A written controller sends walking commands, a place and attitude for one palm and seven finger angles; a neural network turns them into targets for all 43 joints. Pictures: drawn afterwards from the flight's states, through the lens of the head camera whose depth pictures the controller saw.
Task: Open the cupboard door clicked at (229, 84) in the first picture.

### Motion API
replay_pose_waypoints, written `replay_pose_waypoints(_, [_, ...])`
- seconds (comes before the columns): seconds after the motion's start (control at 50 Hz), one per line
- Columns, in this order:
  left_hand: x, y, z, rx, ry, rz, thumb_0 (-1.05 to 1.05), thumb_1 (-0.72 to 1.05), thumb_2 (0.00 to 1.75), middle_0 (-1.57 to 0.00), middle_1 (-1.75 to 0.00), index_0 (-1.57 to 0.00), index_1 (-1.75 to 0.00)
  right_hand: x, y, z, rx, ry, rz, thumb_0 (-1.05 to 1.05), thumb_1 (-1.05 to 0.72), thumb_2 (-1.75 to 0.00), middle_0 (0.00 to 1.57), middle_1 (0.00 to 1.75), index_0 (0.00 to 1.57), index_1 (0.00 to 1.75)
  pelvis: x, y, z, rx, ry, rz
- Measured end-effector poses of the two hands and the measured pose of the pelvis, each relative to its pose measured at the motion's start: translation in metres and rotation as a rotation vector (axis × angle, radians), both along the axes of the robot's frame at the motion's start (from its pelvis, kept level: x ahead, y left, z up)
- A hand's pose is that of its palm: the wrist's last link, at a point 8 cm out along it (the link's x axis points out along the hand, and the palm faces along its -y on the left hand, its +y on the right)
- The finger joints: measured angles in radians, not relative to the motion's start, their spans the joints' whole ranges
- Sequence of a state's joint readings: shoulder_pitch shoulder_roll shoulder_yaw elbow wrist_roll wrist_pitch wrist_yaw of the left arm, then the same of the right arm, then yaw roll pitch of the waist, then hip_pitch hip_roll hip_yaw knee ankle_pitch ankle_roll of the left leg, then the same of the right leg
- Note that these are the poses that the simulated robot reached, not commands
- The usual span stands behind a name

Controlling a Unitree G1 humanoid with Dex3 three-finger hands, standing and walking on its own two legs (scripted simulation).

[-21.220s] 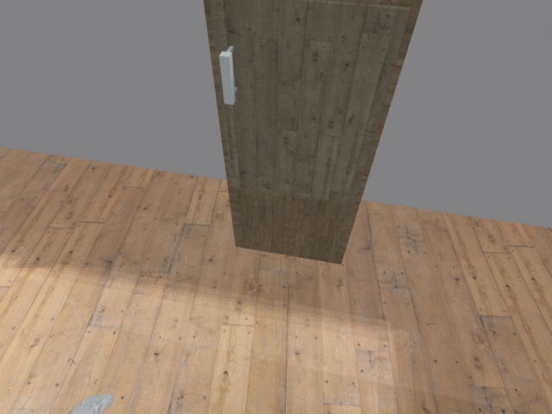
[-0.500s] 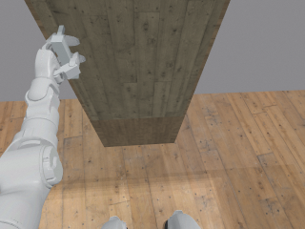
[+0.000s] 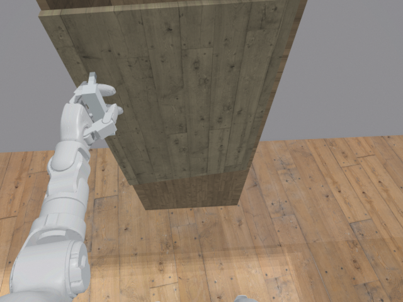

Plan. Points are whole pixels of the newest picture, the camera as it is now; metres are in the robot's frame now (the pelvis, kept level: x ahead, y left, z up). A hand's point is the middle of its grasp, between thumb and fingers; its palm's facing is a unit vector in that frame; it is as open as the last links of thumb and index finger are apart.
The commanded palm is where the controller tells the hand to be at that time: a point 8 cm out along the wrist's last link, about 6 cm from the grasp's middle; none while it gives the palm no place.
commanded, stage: pull the door open along its arc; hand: left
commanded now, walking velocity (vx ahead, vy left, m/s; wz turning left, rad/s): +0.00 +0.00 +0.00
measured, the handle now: (101, 104) +0.49 +0.19 +0.10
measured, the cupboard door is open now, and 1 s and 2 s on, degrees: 6 38 34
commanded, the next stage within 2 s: open thumb and fingers to let go in 0.94 s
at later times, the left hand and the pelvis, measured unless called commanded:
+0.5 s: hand (132, 162) +0.35 +0.11 +0.10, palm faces +0.47 -0.88 +0.00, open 5.7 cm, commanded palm +0.30 +0.14 +0.10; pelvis +0.00 -0.02 +0.01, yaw +4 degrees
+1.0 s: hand (163, 210) +0.26 +0.05 +0.10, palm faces +0.30 -0.95 -0.03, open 6.2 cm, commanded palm +0.22 +0.10 +0.10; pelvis +0.01 -0.02 +0.01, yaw +4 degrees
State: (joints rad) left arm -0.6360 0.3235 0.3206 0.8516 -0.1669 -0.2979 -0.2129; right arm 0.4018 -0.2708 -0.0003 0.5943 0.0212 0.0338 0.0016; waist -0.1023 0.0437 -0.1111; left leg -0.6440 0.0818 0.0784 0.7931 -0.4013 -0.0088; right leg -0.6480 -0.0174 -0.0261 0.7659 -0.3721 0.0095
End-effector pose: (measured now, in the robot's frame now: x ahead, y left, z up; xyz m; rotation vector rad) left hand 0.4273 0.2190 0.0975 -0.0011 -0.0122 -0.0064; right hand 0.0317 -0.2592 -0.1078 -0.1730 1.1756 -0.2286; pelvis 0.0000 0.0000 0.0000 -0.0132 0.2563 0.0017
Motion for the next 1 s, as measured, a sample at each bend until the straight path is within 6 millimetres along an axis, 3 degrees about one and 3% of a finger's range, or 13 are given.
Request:
replay_pose_waypoints(0.12, [-0.044, -0.011, -0.001, -0.024, -0.020, -0.007, 0.00, 0.69, 0.72, -0.36, -1.35, -0.35, -1.35, 0.051, 0.006, 0.010, 0.026, -0.142, 0.043, 0.01, -0.90, -0.89, 0.20, 0.30, 0.20, 0.30, 0.008, 0.001, 0.006, 0.004, -0.043, 0.000])
replay_pose_waypoints(0.26, [-0.099, -0.041, -0.002, -0.097, -0.024, 0.220, 0.01, 0.66, 0.74, -0.35, -1.35, -0.38, -1.35, 0.118, 0.025, 0.023, 0.067, -0.296, 0.171, 0.01, -0.91, -0.90, 0.20, 0.30, 0.20, 0.30, 0.007, -0.002, 0.010, 0.008, -0.094, 0.026])
replay_pose_waypoints(0.38, [-0.118, -0.062, 0.001, -0.038, 0.007, 0.405, -0.02, 0.69, 0.79, -0.35, -1.35, -0.39, -1.35, 0.153, 0.044, 0.029, 0.081, -0.355, 0.274, 0.01, -0.91, -0.90, 0.20, 0.30, 0.20, 0.30, -0.001, -0.009, 0.009, 0.014, -0.124, 0.060])
replay_pose_waypoints(0.52, [-0.121, -0.070, 0.003, 0.001, 0.029, 0.492, -0.02, 0.72, 0.82, -0.35, -1.35, -0.35, -1.35, 0.152, 0.048, 0.025, 0.082, -0.336, 0.286, 0.01, -0.90, -0.89, 0.20, 0.30, 0.20, 0.30, -0.004, -0.018, 0.010, 0.019, -0.139, 0.071])
replay_pose_waypoints(0.64, [-0.132, -0.074, 0.003, 0.006, 0.029, 0.458, -0.02, 0.72, 0.77, -0.35, -1.35, -0.34, -1.35, 0.129, 0.032, 0.018, 0.068, -0.271, 0.245, 0.01, -0.90, -0.89, 0.20, 0.30, 0.20, 0.30, 0.000, -0.022, 0.012, 0.021, -0.159, 0.065])
replay_pose_waypoints(0.76, [-0.156, -0.087, 0.003, -0.023, 0.031, 0.425, -0.01, 0.70, 0.73, -0.33, -1.35, -0.36, -1.35, 0.115, 0.017, 0.017, 0.052, -0.245, 0.209, 0.01, -0.90, -0.89, 0.20, 0.30, 0.20, 0.30, 0.005, -0.022, 0.015, 0.024, -0.184, 0.057])
replay_pose_waypoints(0.86, [-0.182, -0.104, 0.004, -0.029, 0.036, 0.392, 0.00, 0.69, 0.71, -0.32, -1.35, -0.36, -1.34, 0.124, 0.015, 0.024, 0.052, -0.286, 0.209, 0.01, -0.90, -0.90, 0.20, 0.30, 0.20, 0.30, 0.007, -0.022, 0.016, 0.024, -0.200, 0.056])
replay_pose_waypoints(1.0, [-0.203, -0.120, 0.006, 0.024, 0.029, 0.310, 0.00, 0.66, 0.71, -0.35, -1.34, -0.36, -1.34, 0.155, 0.029, 0.038, 0.081, -0.403, 0.245, 0.01, -0.91, -0.90, 0.20, 0.30, 0.20, 0.30, 0.006, -0.022, 0.013, 0.019, -0.221, 0.061])
